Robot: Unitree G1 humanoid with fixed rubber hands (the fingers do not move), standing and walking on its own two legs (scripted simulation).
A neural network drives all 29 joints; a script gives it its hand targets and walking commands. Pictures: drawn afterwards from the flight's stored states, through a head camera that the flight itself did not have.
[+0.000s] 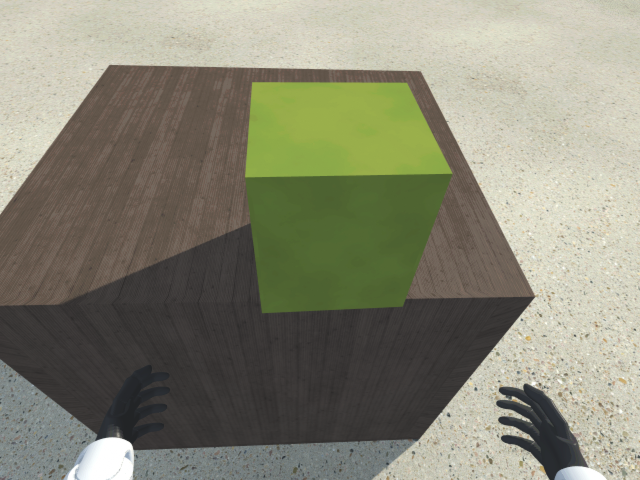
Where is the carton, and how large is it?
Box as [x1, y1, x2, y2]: [245, 82, 452, 312]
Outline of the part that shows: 252,82 245,180 262,312 402,306 452,173 407,84 340,82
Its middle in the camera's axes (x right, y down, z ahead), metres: +0.02 -0.05 +0.54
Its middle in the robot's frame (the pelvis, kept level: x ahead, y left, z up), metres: +0.45 +0.01 +0.11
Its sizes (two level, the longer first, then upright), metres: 0.210 0.200 0.250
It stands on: a pedestal, 0.77 m high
